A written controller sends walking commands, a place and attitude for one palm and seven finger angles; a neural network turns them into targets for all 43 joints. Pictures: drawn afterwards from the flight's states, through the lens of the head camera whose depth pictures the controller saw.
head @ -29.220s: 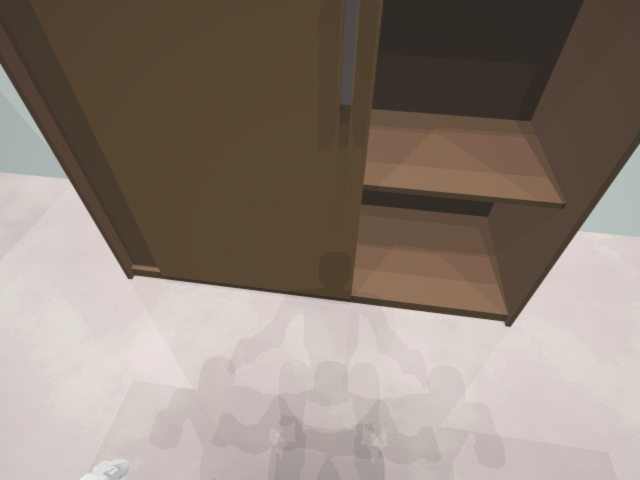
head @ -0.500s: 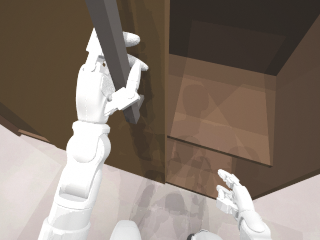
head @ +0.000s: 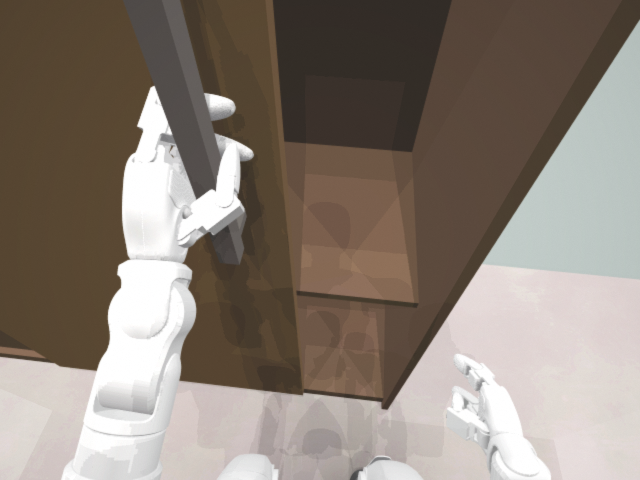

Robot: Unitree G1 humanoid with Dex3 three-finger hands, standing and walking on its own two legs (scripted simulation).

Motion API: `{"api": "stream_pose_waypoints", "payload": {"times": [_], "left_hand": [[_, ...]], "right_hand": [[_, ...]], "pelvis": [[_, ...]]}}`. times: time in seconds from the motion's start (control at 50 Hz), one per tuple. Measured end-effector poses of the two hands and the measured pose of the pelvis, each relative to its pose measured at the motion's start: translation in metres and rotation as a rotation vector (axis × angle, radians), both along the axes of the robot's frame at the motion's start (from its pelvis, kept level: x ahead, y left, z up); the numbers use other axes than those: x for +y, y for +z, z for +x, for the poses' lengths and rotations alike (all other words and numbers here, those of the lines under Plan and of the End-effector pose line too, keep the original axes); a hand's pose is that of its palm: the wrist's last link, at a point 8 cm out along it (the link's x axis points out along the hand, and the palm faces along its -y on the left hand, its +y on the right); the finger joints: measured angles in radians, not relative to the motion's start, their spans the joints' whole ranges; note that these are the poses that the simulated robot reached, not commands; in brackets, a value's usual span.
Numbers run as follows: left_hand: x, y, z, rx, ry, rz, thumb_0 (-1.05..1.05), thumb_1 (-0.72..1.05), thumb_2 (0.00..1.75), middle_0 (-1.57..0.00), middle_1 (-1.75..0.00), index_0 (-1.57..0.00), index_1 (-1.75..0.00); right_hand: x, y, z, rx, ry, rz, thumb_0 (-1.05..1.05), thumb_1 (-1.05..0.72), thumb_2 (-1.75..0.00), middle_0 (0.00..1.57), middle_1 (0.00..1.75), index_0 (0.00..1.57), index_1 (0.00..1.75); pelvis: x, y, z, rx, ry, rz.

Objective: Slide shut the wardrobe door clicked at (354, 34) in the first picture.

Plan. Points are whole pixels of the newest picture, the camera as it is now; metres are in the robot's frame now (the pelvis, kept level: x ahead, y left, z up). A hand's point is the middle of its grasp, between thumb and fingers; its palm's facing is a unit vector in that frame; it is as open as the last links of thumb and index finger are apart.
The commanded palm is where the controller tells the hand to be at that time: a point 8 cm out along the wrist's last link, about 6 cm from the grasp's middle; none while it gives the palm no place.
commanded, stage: step sideways, sliding the door along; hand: left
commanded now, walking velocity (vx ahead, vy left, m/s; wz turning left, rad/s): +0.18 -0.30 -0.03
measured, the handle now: (208, 136) +0.36 +0.13 +0.25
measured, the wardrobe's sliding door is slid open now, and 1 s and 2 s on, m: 0.23 0.00 0.00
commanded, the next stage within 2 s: stop walking and hold the door there in 1.38 s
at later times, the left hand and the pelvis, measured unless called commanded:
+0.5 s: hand (365, 204) +0.31 -0.01 +0.23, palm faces +0.07 -1.00 -0.02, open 6.1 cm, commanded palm +0.28 +0.01 +0.23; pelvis -0.02 -0.12 +0.01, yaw -3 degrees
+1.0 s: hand (508, 216) +0.31 -0.12 +0.23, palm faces +0.10 -1.00 -0.01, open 6.1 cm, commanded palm +0.27 -0.12 +0.24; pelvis +0.01 -0.26 +0.02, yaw +1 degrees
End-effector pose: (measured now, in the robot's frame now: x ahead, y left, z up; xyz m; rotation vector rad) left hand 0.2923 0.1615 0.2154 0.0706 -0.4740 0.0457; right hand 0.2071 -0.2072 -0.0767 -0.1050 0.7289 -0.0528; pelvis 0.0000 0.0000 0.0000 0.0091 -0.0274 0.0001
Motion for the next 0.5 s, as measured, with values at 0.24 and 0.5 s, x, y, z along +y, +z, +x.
{"api": "stream_pose_waypoints", "payload": {"times": [0.24, 0.5], "left_hand": [[-0.051, 0.005, -0.002, 0.045, -0.07, 0.037, 0.03, 0.68, 0.76, -0.45, -1.39, -0.24, -1.36], [-0.115, 0.002, -0.004, 0.035, 0.013, -0.042, 0.01, 0.72, 0.83, -0.46, -1.4, -0.27, -1.39]], "right_hand": [[-0.066, 0.01, -0.073, 0.191, -0.069, -0.077, 0.02, -0.91, -0.9, 0.2, 0.3, 0.2, 0.3], [-0.134, 0.011, -0.049, 0.077, -0.051, -0.075, 0.02, -0.91, -0.9, 0.2, 0.3, 0.2, 0.3]], "pelvis": [[-0.049, 0.025, -0.01, 0.007, -0.024, -0.066], [-0.124, 0.009, -0.016, 0.015, -0.049, -0.039]]}}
